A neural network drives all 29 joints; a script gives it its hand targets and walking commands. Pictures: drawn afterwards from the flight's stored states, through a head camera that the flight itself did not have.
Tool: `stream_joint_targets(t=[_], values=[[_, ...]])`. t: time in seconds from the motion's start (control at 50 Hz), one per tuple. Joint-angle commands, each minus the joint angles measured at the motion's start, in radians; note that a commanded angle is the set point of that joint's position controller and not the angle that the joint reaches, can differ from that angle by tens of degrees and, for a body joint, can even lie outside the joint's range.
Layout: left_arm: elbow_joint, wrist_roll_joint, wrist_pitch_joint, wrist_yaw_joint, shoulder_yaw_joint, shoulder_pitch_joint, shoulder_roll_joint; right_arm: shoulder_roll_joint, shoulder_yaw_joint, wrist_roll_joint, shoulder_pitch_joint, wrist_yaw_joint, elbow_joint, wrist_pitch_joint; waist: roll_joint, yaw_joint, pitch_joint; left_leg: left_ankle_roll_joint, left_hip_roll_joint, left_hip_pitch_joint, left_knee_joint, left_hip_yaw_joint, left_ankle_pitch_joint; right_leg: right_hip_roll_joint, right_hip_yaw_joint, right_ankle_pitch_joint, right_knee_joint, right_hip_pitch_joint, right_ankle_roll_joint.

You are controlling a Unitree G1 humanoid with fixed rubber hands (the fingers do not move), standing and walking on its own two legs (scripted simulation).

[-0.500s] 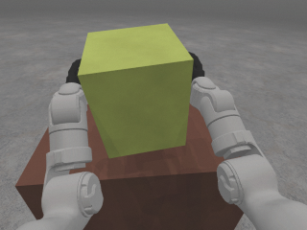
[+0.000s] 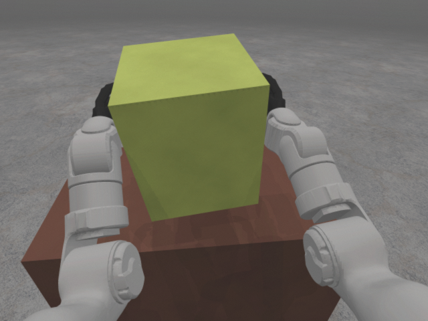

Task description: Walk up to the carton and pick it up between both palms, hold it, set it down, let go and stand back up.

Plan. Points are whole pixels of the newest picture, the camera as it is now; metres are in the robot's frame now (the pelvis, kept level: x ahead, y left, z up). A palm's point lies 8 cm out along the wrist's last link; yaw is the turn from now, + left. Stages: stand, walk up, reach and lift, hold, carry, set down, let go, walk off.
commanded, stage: hold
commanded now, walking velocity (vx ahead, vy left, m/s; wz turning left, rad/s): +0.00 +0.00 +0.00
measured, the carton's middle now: (192, 127) +0.37 +0.01 +0.26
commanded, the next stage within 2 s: none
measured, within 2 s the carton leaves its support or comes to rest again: neither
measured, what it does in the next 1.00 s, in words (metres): stands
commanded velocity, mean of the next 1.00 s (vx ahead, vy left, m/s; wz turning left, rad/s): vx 0.00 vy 0.00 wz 0.00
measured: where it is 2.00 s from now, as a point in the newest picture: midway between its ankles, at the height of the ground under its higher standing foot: outside the picture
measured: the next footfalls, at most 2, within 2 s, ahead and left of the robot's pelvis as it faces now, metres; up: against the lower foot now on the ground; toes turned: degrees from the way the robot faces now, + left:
none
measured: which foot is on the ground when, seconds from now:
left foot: down 0.00-1.00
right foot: down 0.00-1.00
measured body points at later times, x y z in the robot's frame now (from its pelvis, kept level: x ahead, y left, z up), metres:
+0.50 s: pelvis +0.00 +0.00 +0.00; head -0.09 +0.02 +0.44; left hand +0.38 +0.16 +0.28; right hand +0.38 -0.13 +0.29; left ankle +0.00 +0.09 -0.75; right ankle +0.04 -0.08 -0.75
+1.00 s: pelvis +0.00 +0.00 +0.00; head -0.09 +0.02 +0.44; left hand +0.38 +0.16 +0.27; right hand +0.38 -0.13 +0.29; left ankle +0.00 +0.09 -0.75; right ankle +0.04 -0.08 -0.75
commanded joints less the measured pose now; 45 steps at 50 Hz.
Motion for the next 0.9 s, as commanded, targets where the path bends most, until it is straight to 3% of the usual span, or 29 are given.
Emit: stream_joint_targets(t=[0.0, 0.04, 0.12, 0.2, 0.24, 0.26, 0.3, 0.38, 0.48, 0.5, 0.62, 0.7, 0.76, 0.82, 0.88], values=[[-0.068, -0.164, -0.074, -0.133, -0.439, -0.823, -0.557, 0.684, 0.278, 0.115, -0.839, 0.09, -0.285, -0.035, 0.038, 0.01, -0.268, -0.042, 0.013, -0.127, -0.091, -0.031, 0.177, -0.026, 0.062, 0.15, -0.006, 0.246, 0.097], [-0.07, -0.155, -0.074, -0.141, -0.427, -0.827, -0.551, 0.693, 0.272, 0.105, -0.825, 0.091, -0.268, -0.032, 0.024, 0.017, -0.278, -0.036, 0.008, -0.151, -0.098, -0.022, 0.141, -0.026, 0.066, 0.125, -0.008, 0.262, 0.098], [-0.094, -0.17, -0.07, -0.143, -0.448, -0.823, -0.558, 0.688, 0.296, 0.131, -0.864, 0.081, -0.333, -0.037, 0.036, 0.007, -0.321, -0.038, 0.003, -0.11, -0.077, -0.023, 0.213, -0.032, 0.072, 0.202, 0.006, 0.277, 0.096], [-0.048, -0.16, -0.074, -0.155, -0.442, -0.843, -0.568, 0.668, 0.218, 0.086, -0.821, 0.084, -0.233, -0.029, 0.087, -0.018, -0.22, -0.039, 0.012, -0.164, -0.114, -0.03, 0.067, -0.039, 0.069, 0.046, -0.014, 0.219, 0.085], [-0.046, -0.174, -0.081, -0.148, -0.453, -0.863, -0.576, 0.671, 0.212, 0.093, -0.842, 0.096, -0.242, -0.037, 0.096, -0.017, -0.258, -0.042, 0.02, -0.176, -0.12, -0.037, 0.058, -0.03, 0.062, 0.04, -0.002, 0.228, 0.076], [-0.078, -0.18, -0.088, -0.143, -0.467, -0.895, -0.579, 0.678, 0.213, 0.087, -0.847, 0.101, -0.229, -0.037, 0.106, -0.027, -0.296, -0.046, 0.025, -0.174, -0.116, -0.041, 0.062, -0.028, 0.06, 0.041, 0.005, 0.235, 0.081], [-0.092, -0.188, -0.1, -0.129, -0.481, -0.904, -0.593, 0.674, 0.22, 0.087, -0.861, 0.107, -0.239, -0.043, 0.113, -0.018, -0.314, -0.051, 0.028, -0.158, -0.11, -0.051, 0.128, -0.022, 0.055, 0.087, 0.018, 0.249, 0.076], [-0.119, -0.195, -0.095, -0.118, -0.482, -0.882, -0.576, 0.685, 0.279, 0.128, -0.855, 0.098, -0.286, -0.038, 0.08, -0.009, -0.374, -0.063, 0.019, -0.102, -0.06, -0.046, 0.276, -0.019, 0.056, 0.208, 0.025, 0.263, 0.086], [-0.022, -0.139, -0.063, -0.146, -0.403, -0.784, -0.531, 0.657, 0.249, 0.112, -0.788, 0.088, -0.207, -0.014, 0.046, -0.001, -0.225, -0.043, 0.013, -0.164, -0.105, -0.032, 0.151, -0.03, 0.068, 0.124, -0.012, 0.248, 0.094], [-0.054, -0.152, -0.067, -0.149, -0.411, -0.827, -0.534, 0.668, 0.24, 0.115, -0.819, 0.092, -0.223, -0.018, 0.046, 0.0, -0.257, -0.042, 0.013, -0.163, -0.112, -0.031, 0.122, -0.031, 0.068, 0.095, -0.009, 0.249, 0.096], [-0.129, -0.202, -0.085, -0.128, -0.463, -0.863, -0.58, 0.698, 0.295, 0.156, -0.871, 0.084, -0.329, -0.034, 0.058, 0.002, -0.371, -0.053, 0.01, -0.098, -0.06, -0.041, 0.267, -0.024, 0.06, 0.229, 0.021, 0.278, 0.095], [-0.096, -0.183, -0.072, -0.14, -0.446, -0.811, -0.566, 0.685, 0.302, 0.162, -0.85, 0.073, -0.348, -0.027, 0.03, 0.006, -0.324, -0.045, 0.006, -0.122, -0.072, -0.037, 0.218, -0.029, 0.072, 0.208, 0.006, 0.272, 0.098], [-0.148, -0.187, -0.07, -0.138, -0.479, -0.803, -0.56, 0.688, 0.33, 0.178, -0.83, 0.068, -0.366, -0.022, 0.053, 0.004, -0.356, -0.053, 0.001, -0.09, -0.053, -0.039, 0.275, -0.018, 0.069, 0.261, 0.013, 0.279, 0.101], [-0.1, -0.161, -0.057, -0.143, -0.438, -0.8, -0.542, 0.671, 0.303, 0.163, -0.799, 0.069, -0.289, -0.001, 0.038, 0.004, -0.258, -0.048, 0.002, -0.123, -0.088, -0.029, 0.188, -0.024, 0.063, 0.166, -0.006, 0.241, 0.105], [-0.144, -0.175, -0.062, -0.141, -0.473, -0.83, -0.566, 0.683, 0.285, 0.153, -0.796, 0.078, -0.305, -0.012, 0.074, -0.008, -0.298, -0.054, 0.008, -0.113, -0.083, -0.032, 0.206, -0.021, 0.062, 0.174, 0.006, 0.235, 0.093]])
